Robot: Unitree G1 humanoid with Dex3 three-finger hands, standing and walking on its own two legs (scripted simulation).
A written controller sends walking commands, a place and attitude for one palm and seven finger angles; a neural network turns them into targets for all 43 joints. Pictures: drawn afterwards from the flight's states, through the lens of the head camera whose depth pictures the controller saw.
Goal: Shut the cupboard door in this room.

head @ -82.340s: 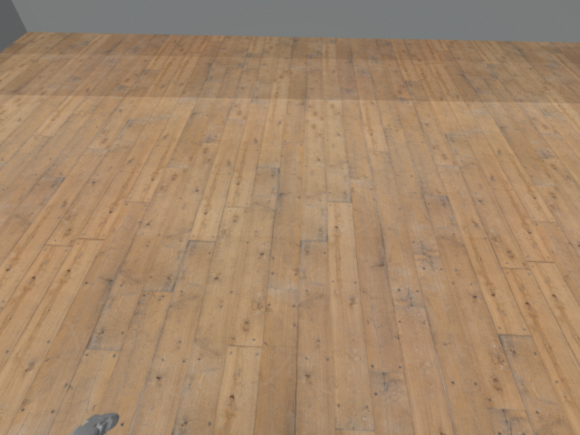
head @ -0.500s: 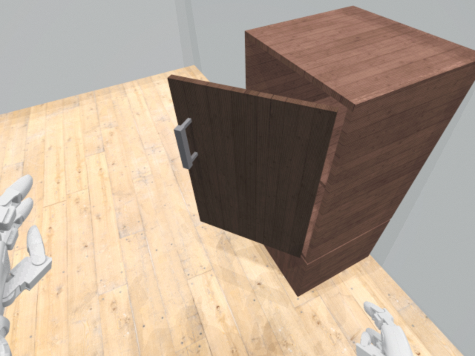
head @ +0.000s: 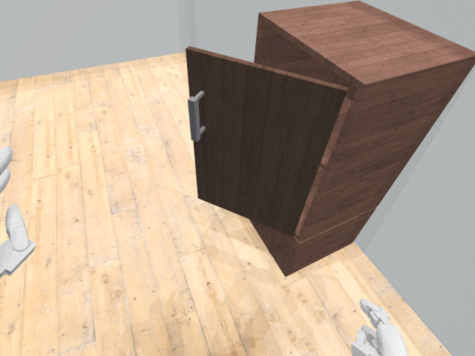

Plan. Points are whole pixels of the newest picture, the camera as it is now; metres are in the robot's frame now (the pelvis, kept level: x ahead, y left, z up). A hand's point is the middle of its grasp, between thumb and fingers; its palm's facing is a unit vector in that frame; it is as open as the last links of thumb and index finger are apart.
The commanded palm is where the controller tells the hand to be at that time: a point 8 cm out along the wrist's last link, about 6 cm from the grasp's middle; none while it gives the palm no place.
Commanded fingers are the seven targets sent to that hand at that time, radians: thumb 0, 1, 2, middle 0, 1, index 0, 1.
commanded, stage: step back with the hand held close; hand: left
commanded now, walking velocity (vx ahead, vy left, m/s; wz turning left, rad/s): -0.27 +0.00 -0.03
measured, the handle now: (198, 116) +0.71 +0.15 +0.00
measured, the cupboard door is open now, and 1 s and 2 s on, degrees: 39 39 39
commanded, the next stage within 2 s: stop stepping back and stand still in 0.54 s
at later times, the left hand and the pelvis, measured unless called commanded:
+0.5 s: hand out of the picture +0.08 +0.28 +0.20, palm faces +0.51 -0.74 -0.43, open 7.4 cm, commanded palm -0.01 +0.31 +0.19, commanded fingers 0.00 0.90 0.90 -0.20 -0.30 -0.20 -0.30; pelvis -0.12 +0.00 -0.01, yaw +7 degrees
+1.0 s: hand out of the picture -0.07 +0.25 +0.20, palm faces +0.29 -0.85 -0.44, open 7.4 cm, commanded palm -0.13 +0.32 +0.19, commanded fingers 0.00 0.90 0.90 -0.20 -0.30 -0.20 -0.30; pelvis -0.28 +0.03 +0.01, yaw -3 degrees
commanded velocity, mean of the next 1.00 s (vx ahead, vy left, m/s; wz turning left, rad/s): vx -0.12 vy -0.04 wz -0.10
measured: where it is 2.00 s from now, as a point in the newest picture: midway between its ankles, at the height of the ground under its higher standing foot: outside the picture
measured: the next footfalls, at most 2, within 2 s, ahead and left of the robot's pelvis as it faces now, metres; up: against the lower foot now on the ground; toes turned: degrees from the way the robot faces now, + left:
right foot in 0.58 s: -0.18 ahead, -0.12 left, +0.00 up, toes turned +4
left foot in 0.74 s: -0.05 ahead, +0.12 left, -0.01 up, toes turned +5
